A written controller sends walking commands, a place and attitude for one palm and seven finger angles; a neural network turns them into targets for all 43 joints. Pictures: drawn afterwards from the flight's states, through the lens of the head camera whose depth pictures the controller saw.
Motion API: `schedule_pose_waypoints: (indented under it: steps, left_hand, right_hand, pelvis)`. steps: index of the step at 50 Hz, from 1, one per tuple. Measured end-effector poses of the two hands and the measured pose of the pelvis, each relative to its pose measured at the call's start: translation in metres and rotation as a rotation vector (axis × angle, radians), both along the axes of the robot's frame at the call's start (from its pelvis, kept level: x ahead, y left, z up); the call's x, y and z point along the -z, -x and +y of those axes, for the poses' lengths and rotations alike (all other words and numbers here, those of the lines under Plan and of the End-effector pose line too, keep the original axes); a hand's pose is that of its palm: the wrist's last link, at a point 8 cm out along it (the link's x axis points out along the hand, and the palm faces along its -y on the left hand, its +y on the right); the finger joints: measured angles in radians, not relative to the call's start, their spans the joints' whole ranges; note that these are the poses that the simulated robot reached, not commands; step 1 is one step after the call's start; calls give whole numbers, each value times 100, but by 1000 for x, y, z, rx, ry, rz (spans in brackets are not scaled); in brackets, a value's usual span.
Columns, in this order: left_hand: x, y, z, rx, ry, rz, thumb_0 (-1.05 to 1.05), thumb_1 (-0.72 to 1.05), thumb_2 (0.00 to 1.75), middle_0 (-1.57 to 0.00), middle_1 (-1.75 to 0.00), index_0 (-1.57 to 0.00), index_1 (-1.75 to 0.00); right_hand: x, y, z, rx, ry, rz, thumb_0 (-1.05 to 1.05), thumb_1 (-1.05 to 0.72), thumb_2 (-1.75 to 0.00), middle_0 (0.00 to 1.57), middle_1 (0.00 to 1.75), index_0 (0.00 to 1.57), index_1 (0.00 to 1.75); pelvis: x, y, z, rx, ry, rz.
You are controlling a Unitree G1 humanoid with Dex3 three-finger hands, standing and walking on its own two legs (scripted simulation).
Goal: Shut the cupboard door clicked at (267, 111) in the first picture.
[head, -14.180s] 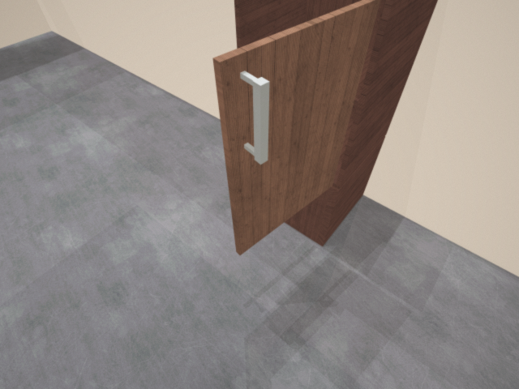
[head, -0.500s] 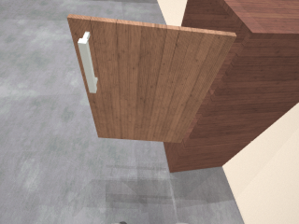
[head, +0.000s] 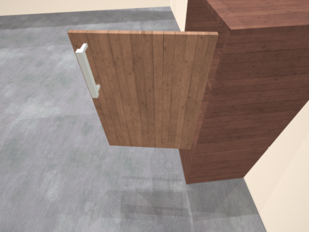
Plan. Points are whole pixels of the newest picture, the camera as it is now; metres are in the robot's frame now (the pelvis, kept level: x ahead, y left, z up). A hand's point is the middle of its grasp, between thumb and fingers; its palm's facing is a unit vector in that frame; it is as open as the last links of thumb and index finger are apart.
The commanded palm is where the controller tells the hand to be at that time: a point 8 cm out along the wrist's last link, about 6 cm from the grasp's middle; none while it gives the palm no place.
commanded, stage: come to a stop and stand still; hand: left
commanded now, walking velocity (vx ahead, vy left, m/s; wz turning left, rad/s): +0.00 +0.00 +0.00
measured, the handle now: (90, 72) +0.54 +0.23 +0.12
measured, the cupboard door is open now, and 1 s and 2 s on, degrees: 80 80 80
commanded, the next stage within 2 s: look again from close up in 0.56 s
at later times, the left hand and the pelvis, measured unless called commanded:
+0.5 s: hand out of the picture +0.05 +0.21 -0.19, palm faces +0.02 -0.98 -0.19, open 7.3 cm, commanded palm none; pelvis +0.04 +0.03 -0.01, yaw -1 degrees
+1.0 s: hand out of the picture +0.03 +0.19 -0.18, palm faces -0.01 -0.97 -0.24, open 7.4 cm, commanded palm none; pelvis +0.00 +0.01 -0.02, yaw -1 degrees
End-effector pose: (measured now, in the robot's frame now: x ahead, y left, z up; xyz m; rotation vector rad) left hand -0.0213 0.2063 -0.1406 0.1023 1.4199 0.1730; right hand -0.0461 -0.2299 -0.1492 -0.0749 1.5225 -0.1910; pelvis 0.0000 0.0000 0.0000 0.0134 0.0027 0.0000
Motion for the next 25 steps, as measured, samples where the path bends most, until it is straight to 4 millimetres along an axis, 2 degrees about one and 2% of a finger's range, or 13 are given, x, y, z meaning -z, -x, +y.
schedule_pose_waypoints:
  steps: [7, 13, 19, 25]
  left_hand:
    - [20, 13, 17, -56, 33, 86, 0, 91, 90, -20, -30, -20, -30]
    - [25, -7, 31, -23, 28, 100, 0, 91, 90, -20, -30, -20, -29]
    - [23, -40, 41, 16, 9, 34, 0, 91, 90, -20, -30, -20, -29]
    - [20, -63, 51, 38, -21, -13, 0, 92, 90, -20, -30, -20, -29]
  right_hand:
    - [5, -61, 25, -79, 38, -92, 0, -91, -90, 20, 29, 20, 30]
    - [2, -98, 32, -77, 83, -167, 1, -95, -90, 20, 30, 20, 30]
    - [1, -108, 35, -68, 80, -182, 1, -94, -90, 20, 30, 20, 30]
    - [2, -99, 34, -54, 74, -153, 0, -94, -90, 20, 30, 20, 30]
  pelvis:
    - [12, -15, 21, -9, 4, 9]
    - [13, -27, 31, 13, 2, -2]
    - [11, -32, 34, 12, 3, 0]
    - [10, -35, 33, 12, 1, -1]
